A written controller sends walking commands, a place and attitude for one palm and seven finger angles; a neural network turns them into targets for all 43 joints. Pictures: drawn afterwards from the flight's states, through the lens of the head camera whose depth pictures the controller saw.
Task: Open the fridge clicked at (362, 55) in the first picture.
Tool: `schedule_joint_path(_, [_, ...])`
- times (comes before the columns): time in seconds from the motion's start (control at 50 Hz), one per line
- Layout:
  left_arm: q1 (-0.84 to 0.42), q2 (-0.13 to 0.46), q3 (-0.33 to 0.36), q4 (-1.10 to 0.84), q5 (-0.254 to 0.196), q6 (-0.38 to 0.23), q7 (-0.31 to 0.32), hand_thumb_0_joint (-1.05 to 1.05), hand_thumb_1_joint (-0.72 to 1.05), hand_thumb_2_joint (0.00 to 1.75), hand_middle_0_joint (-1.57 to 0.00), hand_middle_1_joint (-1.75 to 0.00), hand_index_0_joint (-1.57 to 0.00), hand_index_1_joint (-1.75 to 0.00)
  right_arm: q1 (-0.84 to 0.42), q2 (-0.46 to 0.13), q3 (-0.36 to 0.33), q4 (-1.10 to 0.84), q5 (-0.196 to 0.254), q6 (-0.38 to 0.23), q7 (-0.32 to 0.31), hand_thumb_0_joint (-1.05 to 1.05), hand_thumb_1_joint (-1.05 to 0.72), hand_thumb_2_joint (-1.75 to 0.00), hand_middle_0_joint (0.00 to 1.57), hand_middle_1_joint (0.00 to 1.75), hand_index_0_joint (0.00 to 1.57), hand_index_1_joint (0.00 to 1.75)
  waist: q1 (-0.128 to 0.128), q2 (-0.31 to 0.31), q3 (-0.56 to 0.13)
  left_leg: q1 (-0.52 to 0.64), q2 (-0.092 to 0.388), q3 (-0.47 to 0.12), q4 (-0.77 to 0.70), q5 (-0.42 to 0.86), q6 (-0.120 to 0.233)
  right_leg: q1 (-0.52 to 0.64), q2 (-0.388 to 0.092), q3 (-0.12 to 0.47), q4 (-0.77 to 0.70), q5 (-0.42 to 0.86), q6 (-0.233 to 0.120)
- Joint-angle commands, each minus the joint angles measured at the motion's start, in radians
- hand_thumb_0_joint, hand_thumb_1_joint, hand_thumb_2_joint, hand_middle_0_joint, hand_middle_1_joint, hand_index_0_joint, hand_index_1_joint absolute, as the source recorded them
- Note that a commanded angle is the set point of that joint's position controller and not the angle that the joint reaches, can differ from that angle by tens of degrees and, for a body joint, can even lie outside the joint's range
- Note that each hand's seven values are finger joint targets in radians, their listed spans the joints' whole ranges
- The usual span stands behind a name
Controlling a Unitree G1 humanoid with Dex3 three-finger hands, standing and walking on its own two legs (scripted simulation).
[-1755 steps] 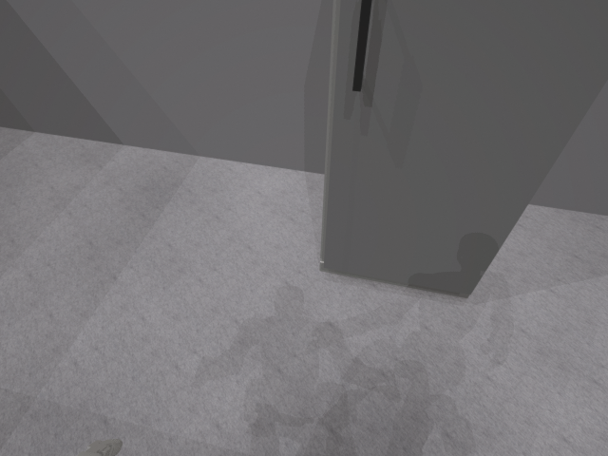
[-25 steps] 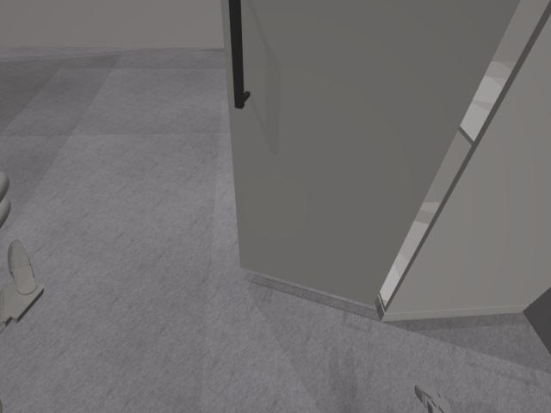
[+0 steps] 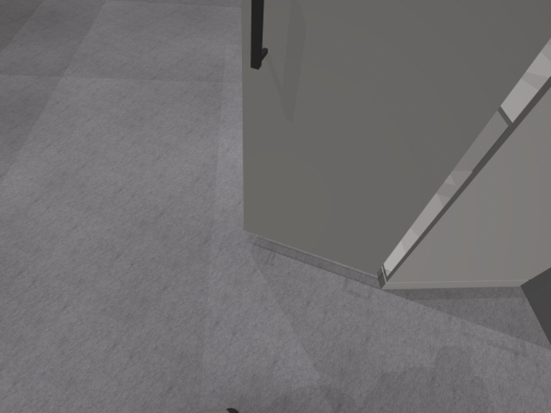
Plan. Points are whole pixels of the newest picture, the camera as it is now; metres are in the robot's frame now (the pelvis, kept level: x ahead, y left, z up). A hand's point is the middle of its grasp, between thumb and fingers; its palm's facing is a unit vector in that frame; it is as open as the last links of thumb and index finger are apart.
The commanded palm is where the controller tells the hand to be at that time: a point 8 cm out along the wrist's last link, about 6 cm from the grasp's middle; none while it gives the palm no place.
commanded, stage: let the arm hang, fingers relaxed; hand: left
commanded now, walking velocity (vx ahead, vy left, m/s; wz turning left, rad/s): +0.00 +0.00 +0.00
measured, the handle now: (261, 2) +0.76 +0.09 +0.20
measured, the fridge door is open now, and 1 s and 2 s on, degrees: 68 68 68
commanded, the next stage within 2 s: look to check the result in 0.66 s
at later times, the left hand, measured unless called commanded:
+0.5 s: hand out of the picture +0.12 +0.24 -0.16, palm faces -0.07 -0.95 -0.31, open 7.4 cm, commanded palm none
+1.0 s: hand out of the picture +0.12 +0.25 -0.16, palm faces -0.10 -0.94 -0.32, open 7.4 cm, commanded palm none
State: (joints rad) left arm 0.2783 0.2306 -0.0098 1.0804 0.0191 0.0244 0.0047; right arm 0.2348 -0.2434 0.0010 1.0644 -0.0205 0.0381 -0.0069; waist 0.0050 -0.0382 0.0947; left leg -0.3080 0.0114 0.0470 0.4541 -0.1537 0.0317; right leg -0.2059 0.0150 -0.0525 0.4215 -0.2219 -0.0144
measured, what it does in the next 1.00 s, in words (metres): shifts its weight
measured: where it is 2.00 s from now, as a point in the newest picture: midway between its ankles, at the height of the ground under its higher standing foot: outside the picture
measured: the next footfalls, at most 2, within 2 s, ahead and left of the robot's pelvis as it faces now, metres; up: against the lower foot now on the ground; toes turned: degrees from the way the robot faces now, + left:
none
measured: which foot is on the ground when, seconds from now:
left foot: down 0.00-1.00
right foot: down 0.00-1.00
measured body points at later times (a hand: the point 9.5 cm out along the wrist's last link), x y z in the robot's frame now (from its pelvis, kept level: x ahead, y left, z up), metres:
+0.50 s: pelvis +0.03 +0.02 +0.01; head +0.05 +0.02 +0.46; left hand +0.13 +0.29 -0.13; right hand +0.11 -0.25 -0.14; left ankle +0.05 +0.10 -0.74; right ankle +0.00 -0.11 -0.74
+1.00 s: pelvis +0.05 +0.01 +0.01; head +0.09 +0.02 +0.46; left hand +0.12 +0.30 -0.14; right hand +0.09 -0.28 -0.13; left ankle +0.06 +0.10 -0.74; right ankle +0.00 -0.11 -0.74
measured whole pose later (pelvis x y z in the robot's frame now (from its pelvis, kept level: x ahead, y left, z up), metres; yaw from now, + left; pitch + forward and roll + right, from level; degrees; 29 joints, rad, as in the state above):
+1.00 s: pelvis +0.05 +0.01 +0.01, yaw -3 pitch +0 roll +0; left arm 0.13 0.33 -0.01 1.14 0.02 -0.01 0.02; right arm 0.11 -0.30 0.00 1.15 -0.01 0.00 0.00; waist -0.01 -0.01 0.07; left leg -0.14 -0.02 0.10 0.30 -0.17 0.05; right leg -0.07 -0.01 0.00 0.29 -0.23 0.01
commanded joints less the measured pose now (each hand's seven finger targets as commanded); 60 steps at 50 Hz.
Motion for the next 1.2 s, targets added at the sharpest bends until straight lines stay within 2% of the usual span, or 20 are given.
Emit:
schedule_joint_path(0.0, [-0.044,0.162,0.032,-0.015,-0.003,-0.043,0.012,0.00,0.90,0.90,-0.20,-0.30,-0.20,-0.30,-0.029,-0.156,-0.042,-0.027,0.005,-0.045,-0.023,0.00,-0.90,-0.90,0.20,0.30,0.20,0.30,-0.015,0.071,-0.134,0.118,0.119,-0.128,-0.115,-0.024,0.014,0.025,-0.116,0.118,-0.115,0.023,-0.042])
schedule_joint_path(0.06, [-0.045,0.169,0.031,0.015,-0.004,-0.041,0.015,0.00,0.90,0.90,-0.20,-0.30,-0.20,-0.30,-0.030,-0.162,-0.044,0.001,0.006,-0.044,-0.025,0.00,-0.90,-0.90,0.20,0.30,0.20,0.30,-0.013,0.077,-0.107,0.124,0.125,-0.128,-0.129,-0.028,0.016,0.017,-0.117,0.112,-0.122,0.014,-0.039])
schedule_joint_path(0.08, [-0.039,0.176,0.031,0.022,-0.003,-0.042,0.015,0.00,0.90,0.90,-0.20,-0.30,-0.20,-0.30,-0.024,-0.164,-0.045,0.004,0.007,-0.046,-0.025,0.00,-0.90,-0.90,0.20,0.30,0.20,0.30,-0.011,0.068,-0.127,0.137,0.124,-0.130,-0.124,0.000,0.018,0.031,-0.116,0.116,-0.118,0.034,-0.041])
schedule_joint_path(0.16, [-0.060,0.186,0.030,0.040,-0.002,-0.039,0.016,0.00,0.90,0.90,-0.20,-0.30,-0.20,-0.30,-0.046,-0.174,-0.047,0.022,0.005,-0.043,-0.022,0.00,-0.90,-0.90,0.20,0.30,0.20,0.30,-0.011,0.042,-0.087,0.128,0.128,-0.135,-0.158,-0.054,0.017,0.013,-0.116,0.107,-0.124,-0.010,-0.036])
schedule_joint_path(0.18, [-0.058,0.196,0.032,0.040,0.000,-0.041,0.016,0.00,0.90,0.90,-0.20,-0.30,-0.20,-0.30,-0.045,-0.181,-0.049,0.023,0.006,-0.046,-0.020,0.00,-0.90,-0.90,0.20,0.30,0.20,0.30,-0.009,0.046,-0.109,0.142,0.128,-0.132,-0.153,-0.021,0.018,0.027,-0.119,0.111,-0.119,0.013,-0.036])
schedule_joint_path(0.32, [-0.116,0.216,0.031,0.030,0.001,-0.047,0.018,0.00,0.90,0.90,-0.20,-0.30,-0.20,-0.30,-0.096,-0.184,-0.044,0.033,0.004,-0.050,-0.011,0.00,-0.90,-0.90,0.20,0.30,0.20,0.30,-0.012,0.024,-0.101,0.170,0.128,-0.122,-0.171,0.036,0.011,0.026,-0.128,0.114,-0.123,0.052,-0.022])
schedule_joint_path(0.44, [-0.160,0.238,0.033,0.009,0.001,-0.054,0.020,0.00,0.90,0.90,-0.20,-0.30,-0.20,-0.30,-0.131,-0.200,-0.041,0.031,0.005,-0.057,-0.008,0.00,-0.90,-0.90,0.20,0.30,0.20,0.30,-0.012,0.038,-0.110,0.202,0.128,-0.111,-0.171,0.147,0.006,0.047,-0.136,0.122,-0.125,0.129,-0.015])
schedule_joint_path(0.48, [-0.157,0.245,0.035,0.004,0.002,-0.058,0.020,0.00,0.90,0.90,-0.20,-0.30,-0.20,-0.30,-0.130,-0.207,-0.042,0.027,0.006,-0.059,-0.007,0.00,-0.90,-0.90,0.20,0.30,0.20,0.30,-0.012,0.036,-0.152,0.228,0.128,-0.109,-0.162,0.189,0.007,0.070,-0.140,0.121,-0.123,0.158,-0.014])
schedule_joint_path(0.5, [-0.171,0.243,0.034,0.003,0.001,-0.056,0.021,0.00,0.90,0.90,-0.20,-0.30,-0.20,-0.30,-0.140,-0.206,-0.041,0.028,0.005,-0.059,-0.007,0.00,-0.90,-0.90,0.20,0.30,0.20,0.30,-0.014,0.037,-0.132,0.224,0.129,-0.107,-0.167,0.190,0.004,0.064,-0.139,0.119,-0.124,0.157,-0.012])
schedule_joint_path(0.58, [-0.173,0.258,0.036,-0.006,0.001,-0.059,0.020,0.00,0.90,0.90,-0.20,-0.30,-0.20,-0.30,-0.145,-0.221,-0.041,0.024,0.006,-0.062,-0.007,0.00,-0.90,-0.90,0.20,0.30,0.20,0.30,-0.012,0.049,-0.150,0.248,0.128,-0.104,-0.164,0.233,0.003,0.080,-0.141,0.120,-0.130,0.182,-0.014])
schedule_joint_path(0.64, [-0.184,0.261,0.036,-0.005,-0.001,-0.058,0.020,0.00,0.90,0.90,-0.20,-0.30,-0.20,-0.30,-0.151,-0.230,-0.041,0.025,0.005,-0.061,-0.009,0.00,-0.90,-0.90,0.20,0.30,0.20,0.30,-0.014,0.057,-0.125,0.248,0.130,-0.101,-0.175,0.223,0.002,0.074,-0.142,0.121,-0.139,0.169,-0.015])
schedule_joint_path(0.68, [-0.177,0.268,0.038,-0.006,-0.001,-0.061,0.020,0.00,0.90,0.90,-0.20,-0.30,-0.20,-0.30,-0.143,-0.236,-0.041,0.024,0.007,-0.062,-0.009,0.00,-0.90,-0.90,0.20,0.30,0.20,0.30,-0.014,0.051,-0.155,0.263,0.130,-0.097,-0.167,0.249,0.002,0.095,-0.143,0.122,-0.139,0.198,-0.017])
schedule_joint_path(0.84, [-0.172,0.277,0.033,0.005,-0.005,-0.058,0.019,0.00,0.90,0.90,-0.20,-0.30,-0.20,-0.30,-0.146,-0.247,-0.039,0.034,0.009,-0.060,-0.011,0.00,-0.90,-0.90,0.20,0.30,0.20,0.30,-0.016,0.040,-0.130,0.271,0.131,-0.091,-0.176,0.210,0.003,0.086,-0.146,0.128,-0.161,0.188,-0.021])
schedule_joint_path(0.88, [-0.165,0.283,0.035,0.006,-0.003,-0.062,0.019,0.00,0.90,0.90,-0.20,-0.30,-0.20,-0.30,-0.140,-0.251,-0.040,0.032,0.011,-0.060,-0.012,0.00,-0.90,-0.90,0.20,0.30,0.20,0.30,-0.017,0.022,-0.154,0.285,0.131,-0.090,-0.165,0.230,0.005,0.100,-0.148,0.131,-0.160,0.224,-0.024])
schedule_joint_path(0.92, [-0.169,0.281,0.033,0.008,-0.005,-0.060,0.019,0.00,0.90,0.90,-0.20,-0.30,-0.20,-0.30,-0.140,-0.252,-0.041,0.036,0.010,-0.060,-0.013,0.00,-0.90,-0.90,0.20,0.30,0.20,0.30,-0.018,0.050,-0.148,0.284,0.130,-0.089,-0.169,0.230,0.003,0.100,-0.149,0.133,-0.159,0.220,-0.024])
schedule_joint_path(0.98, [-0.161,0.283,0.033,0.012,-0.004,-0.060,0.020,0.00,0.90,0.90,-0.20,-0.30,-0.20,-0.30,-0.139,-0.251,-0.040,0.037,0.012,-0.059,-0.013,0.00,-0.90,-0.90,0.20,0.30,0.20,0.30,-0.017,0.030,-0.149,0.290,0.133,-0.087,-0.167,0.233,0.004,0.100,-0.148,0.129,-0.164,0.224,-0.024])
schedule_joint_path(1.04, [-0.166,0.281,0.033,0.014,-0.006,-0.059,0.020,0.00,0.90,0.90,-0.20,-0.30,-0.20,-0.30,-0.144,-0.252,-0.039,0.039,0.010,-0.059,-0.015,0.00,-0.90,-0.90,0.20,0.30,0.20,0.30,-0.018,0.045,-0.136,0.288,0.132,-0.085,-0.170,0.239,0.003,0.098,-0.149,0.131,-0.163,0.231,-0.024])
schedule_joint_path(1.08, [-0.157,0.284,0.034,0.015,-0.004,-0.061,0.021,0.00,0.90,0.90,-0.20,-0.30,-0.20,-0.30,-0.137,-0.251,-0.040,0.038,0.012,-0.059,-0.015,0.00,-0.90,-0.90,0.20,0.30,0.20,0.30,-0.018,0.025,-0.158,0.299,0.133,-0.088,-0.163,0.254,0.004,0.108,-0.149,0.131,-0.163,0.251,-0.025])
schedule_joint_path(1.16, [-0.166,0.278,0.032,0.016,-0.005,-0.059,0.021,0.00,0.90,0.90,-0.20,-0.30,-0.20,-0.30,-0.147,-0.250,-0.039,0.038,0.010,-0.057,-0.015,0.00,-0.90,-0.90,0.20,0.30,0.20,0.30,-0.019,0.033,-0.129,0.288,0.133,-0.085,-0.173,0.225,0.001,0.094,-0.148,0.130,-0.170,0.226,-0.022])
schedule_joint_path(1.18, [-0.159,0.279,0.033,0.014,-0.004,-0.060,0.021,0.00,0.90,0.90,-0.20,-0.30,-0.20,-0.30,-0.142,-0.249,-0.039,0.035,0.010,-0.057,-0.014,0.00,-0.90,-0.90,0.20,0.30,0.20,0.30,-0.018,0.039,-0.145,0.294,0.132,-0.085,-0.168,0.232,0.001,0.102,-0.148,0.135,-0.169,0.236,-0.024])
